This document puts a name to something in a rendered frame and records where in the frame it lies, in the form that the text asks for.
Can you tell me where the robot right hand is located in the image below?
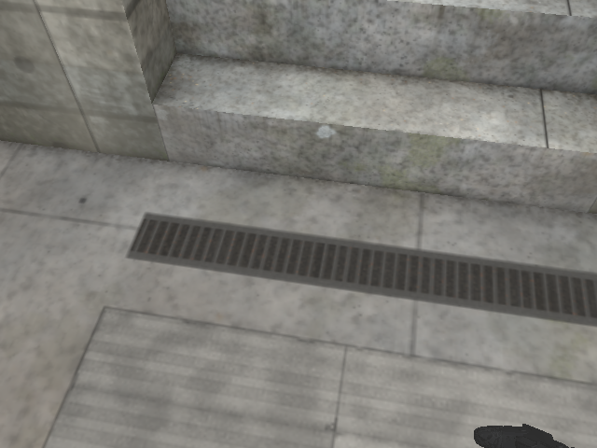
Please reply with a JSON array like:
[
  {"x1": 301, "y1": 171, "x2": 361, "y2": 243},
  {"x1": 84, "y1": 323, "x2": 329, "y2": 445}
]
[{"x1": 474, "y1": 424, "x2": 575, "y2": 448}]

